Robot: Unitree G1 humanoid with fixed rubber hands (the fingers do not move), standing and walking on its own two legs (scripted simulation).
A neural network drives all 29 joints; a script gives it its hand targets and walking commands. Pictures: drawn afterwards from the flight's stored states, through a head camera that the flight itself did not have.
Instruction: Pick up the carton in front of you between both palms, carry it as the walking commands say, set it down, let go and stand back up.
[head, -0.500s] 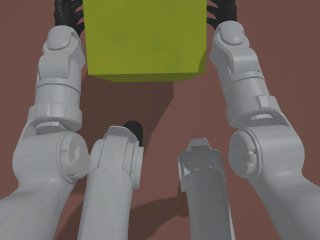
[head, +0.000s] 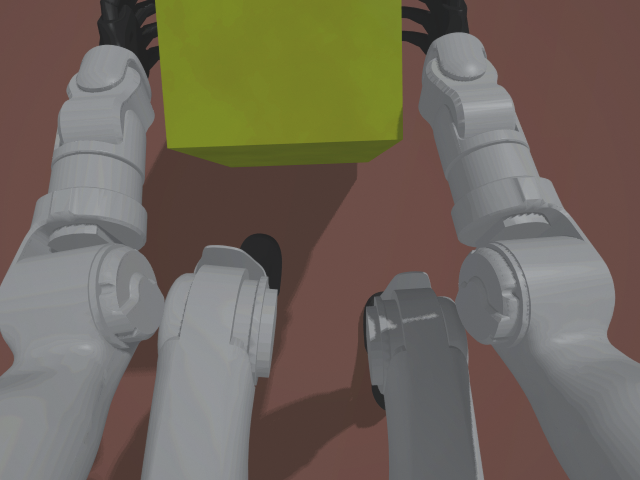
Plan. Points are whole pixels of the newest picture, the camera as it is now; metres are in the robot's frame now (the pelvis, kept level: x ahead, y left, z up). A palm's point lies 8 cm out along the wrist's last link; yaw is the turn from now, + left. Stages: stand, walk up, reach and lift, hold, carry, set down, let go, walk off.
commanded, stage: set down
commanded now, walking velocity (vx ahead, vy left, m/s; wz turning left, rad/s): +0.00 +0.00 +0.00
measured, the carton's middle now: (290, 70) +0.51 +0.11 -0.25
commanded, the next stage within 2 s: let go in 1.82 s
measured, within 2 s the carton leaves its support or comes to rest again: rests again in 0.54 s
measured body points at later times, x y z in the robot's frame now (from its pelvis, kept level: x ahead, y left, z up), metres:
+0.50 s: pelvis -0.01 +0.00 -0.01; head +0.36 +0.04 +0.24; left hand +0.50 +0.27 -0.19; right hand +0.56 -0.04 -0.19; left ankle +0.14 +0.14 -0.35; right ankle +0.08 -0.10 -0.35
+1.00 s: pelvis -0.01 +0.02 +0.01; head +0.35 +0.06 +0.28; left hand +0.50 +0.31 -0.14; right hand +0.57 -0.06 -0.13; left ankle +0.14 +0.14 -0.35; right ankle +0.08 -0.10 -0.35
